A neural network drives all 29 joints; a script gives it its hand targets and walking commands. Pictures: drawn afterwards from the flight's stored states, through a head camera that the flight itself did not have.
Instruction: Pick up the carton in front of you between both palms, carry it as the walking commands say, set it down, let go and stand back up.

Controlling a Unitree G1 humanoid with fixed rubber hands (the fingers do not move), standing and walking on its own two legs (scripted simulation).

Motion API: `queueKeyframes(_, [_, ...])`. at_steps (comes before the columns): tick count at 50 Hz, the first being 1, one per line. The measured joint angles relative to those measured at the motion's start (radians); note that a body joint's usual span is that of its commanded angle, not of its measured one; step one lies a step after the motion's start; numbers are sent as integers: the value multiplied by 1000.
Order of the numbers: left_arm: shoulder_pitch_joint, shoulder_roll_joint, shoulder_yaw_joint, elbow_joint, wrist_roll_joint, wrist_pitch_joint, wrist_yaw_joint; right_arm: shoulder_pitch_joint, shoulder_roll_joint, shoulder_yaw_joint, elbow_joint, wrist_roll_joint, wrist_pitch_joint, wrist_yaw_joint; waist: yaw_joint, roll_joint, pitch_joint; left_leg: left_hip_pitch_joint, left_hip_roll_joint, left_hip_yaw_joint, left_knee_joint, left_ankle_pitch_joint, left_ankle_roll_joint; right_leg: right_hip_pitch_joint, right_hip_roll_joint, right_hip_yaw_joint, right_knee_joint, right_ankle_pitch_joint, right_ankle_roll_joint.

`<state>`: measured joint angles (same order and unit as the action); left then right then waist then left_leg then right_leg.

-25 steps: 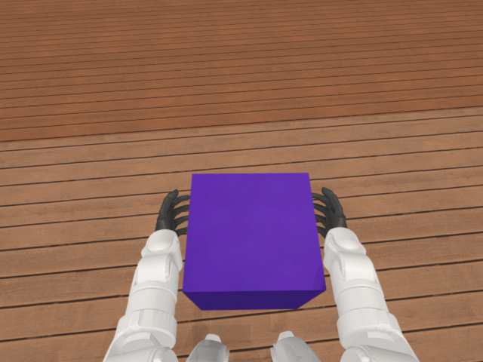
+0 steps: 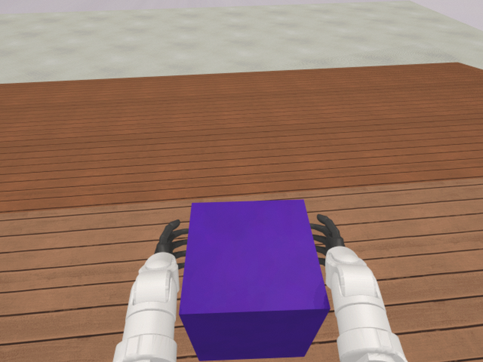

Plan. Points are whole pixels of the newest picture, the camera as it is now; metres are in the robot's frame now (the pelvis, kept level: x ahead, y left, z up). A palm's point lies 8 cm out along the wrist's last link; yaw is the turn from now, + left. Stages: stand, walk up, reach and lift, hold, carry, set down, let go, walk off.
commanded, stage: reach and lift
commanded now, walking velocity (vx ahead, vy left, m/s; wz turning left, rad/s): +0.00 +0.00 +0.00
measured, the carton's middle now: (250, 282) +0.28 +0.00 -0.05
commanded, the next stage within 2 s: hold in 0.90 s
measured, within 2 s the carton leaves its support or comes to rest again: neither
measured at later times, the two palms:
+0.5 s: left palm (165, 255) +0.29 +0.15 +0.03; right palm (335, 250) +0.29 -0.15 +0.04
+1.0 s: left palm (163, 252) +0.29 +0.15 +0.05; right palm (337, 247) +0.29 -0.15 +0.05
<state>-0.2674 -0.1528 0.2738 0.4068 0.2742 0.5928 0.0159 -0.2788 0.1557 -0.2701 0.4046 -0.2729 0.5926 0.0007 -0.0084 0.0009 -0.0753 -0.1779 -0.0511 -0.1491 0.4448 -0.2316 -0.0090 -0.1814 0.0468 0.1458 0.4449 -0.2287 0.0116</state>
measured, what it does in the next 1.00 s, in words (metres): stands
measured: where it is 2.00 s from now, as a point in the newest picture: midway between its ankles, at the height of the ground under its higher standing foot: outside the picture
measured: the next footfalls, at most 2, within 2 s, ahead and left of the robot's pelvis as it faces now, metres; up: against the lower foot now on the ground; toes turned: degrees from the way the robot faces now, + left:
none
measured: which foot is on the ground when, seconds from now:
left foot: down 0.00-1.00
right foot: down 0.00-1.00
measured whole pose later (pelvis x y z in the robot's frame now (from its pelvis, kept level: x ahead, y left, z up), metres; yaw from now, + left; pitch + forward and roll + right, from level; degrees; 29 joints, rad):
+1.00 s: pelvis +0.00 +0.00 +0.01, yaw +0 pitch -6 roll +0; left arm -0.25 -0.15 0.22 0.25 0.27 0.71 0.01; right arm -0.25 0.15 -0.22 0.25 -0.27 0.71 0.01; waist 0.00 0.00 0.00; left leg -0.05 -0.04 -0.13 0.34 -0.19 -0.01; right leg -0.05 0.04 0.14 0.34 -0.19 0.01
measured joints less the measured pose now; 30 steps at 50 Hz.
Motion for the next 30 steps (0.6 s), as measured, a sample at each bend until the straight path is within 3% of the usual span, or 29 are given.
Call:
queueKeyframes(15, [-67, -18, 50, -11, 34, 20, -19, -61, 17, -54, -10, -33, 13, 21, 3, -3, 67, 17, 2, 8, 2, 13, -2, 15, 0, -2, 3, 14, 1])
queueKeyframes(30, [-23, -6, -3, -68, 20, 57, -17, -20, 5, 2, -70, -23, 54, 18, 3, -2, 66, 73, 8, 9, -56, 23, 1, 73, -6, -7, -57, 23, -1])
